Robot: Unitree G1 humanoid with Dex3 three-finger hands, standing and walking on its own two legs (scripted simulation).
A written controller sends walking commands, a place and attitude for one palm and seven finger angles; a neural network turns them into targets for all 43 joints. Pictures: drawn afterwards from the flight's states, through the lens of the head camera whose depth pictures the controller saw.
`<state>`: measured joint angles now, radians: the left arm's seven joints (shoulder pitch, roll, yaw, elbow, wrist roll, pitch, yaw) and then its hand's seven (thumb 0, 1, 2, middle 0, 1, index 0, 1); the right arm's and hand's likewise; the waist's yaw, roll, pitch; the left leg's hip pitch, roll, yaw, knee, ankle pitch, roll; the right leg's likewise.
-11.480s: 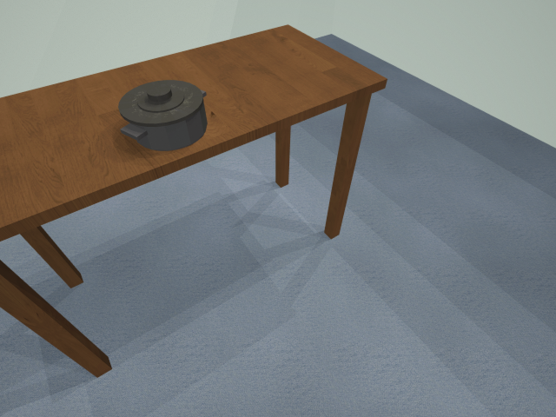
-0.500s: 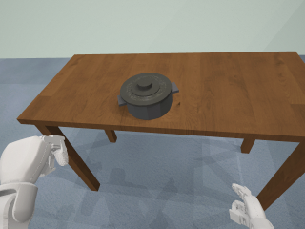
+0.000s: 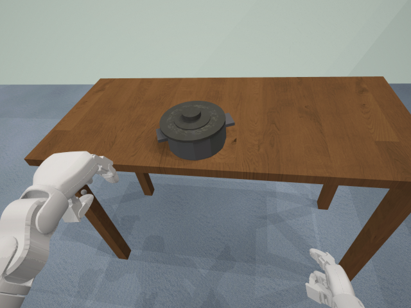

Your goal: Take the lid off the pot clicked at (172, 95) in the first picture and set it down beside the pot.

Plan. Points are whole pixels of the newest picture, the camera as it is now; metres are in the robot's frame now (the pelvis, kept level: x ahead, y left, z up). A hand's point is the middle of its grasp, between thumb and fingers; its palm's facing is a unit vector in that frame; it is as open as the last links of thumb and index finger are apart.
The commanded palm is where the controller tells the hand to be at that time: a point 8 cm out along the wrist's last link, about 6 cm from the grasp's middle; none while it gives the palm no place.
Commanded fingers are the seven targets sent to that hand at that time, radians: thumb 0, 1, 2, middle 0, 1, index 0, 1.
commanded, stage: reach forward and open the fingers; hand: left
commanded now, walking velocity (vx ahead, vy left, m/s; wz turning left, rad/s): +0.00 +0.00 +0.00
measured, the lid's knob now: (191, 113) +0.57 +0.13 +0.09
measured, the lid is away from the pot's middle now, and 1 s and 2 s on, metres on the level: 0.00 0.00 0.00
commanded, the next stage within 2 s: move the open hand above the knob in 0.30 s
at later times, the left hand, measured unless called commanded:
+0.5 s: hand (105, 163) +0.31 +0.24 +0.15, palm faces -0.11 -0.05 -0.99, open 10.0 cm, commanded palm +0.30 +0.24 +0.22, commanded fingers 0.00 -0.34 1.55 -0.85 -0.08 -0.85 -0.08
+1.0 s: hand (142, 138) +0.39 +0.19 +0.15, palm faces -0.18 -0.07 -0.98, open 10.0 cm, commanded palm +0.37 +0.20 +0.22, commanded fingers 0.00 -0.34 1.55 -0.85 -0.08 -0.85 -0.08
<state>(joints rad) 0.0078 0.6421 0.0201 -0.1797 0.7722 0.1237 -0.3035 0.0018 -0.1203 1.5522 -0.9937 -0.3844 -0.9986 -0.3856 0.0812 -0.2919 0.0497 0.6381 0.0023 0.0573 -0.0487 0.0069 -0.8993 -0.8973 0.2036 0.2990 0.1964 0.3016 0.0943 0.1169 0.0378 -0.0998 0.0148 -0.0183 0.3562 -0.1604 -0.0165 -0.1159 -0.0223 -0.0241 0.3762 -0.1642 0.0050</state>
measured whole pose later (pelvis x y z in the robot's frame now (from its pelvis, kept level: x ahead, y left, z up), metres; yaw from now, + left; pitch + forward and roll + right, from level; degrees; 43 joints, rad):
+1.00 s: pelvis +0.03 +0.01 +0.00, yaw +0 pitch -1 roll +1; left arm -0.51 0.50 -0.23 0.14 0.84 0.28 -0.40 0.00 -0.33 1.54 -0.86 -0.08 -0.86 -0.08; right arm 0.08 -0.30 0.05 0.64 0.03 0.12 0.01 0.01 -0.90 -0.90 0.20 0.30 0.20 0.30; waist 0.06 0.11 -0.01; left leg -0.14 0.00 0.00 0.32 -0.17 0.00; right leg -0.17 -0.04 -0.01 0.36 -0.18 0.02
